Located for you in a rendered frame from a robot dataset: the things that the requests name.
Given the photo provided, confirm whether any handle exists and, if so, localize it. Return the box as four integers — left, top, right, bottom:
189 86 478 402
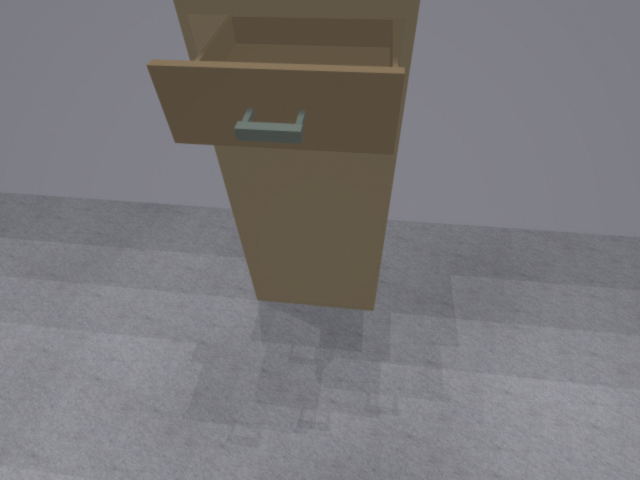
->
234 108 306 144

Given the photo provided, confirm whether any cabinet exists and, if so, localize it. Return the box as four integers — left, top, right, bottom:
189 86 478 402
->
173 0 420 311

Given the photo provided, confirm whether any drawer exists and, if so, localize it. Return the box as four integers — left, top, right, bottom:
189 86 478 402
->
147 15 405 155

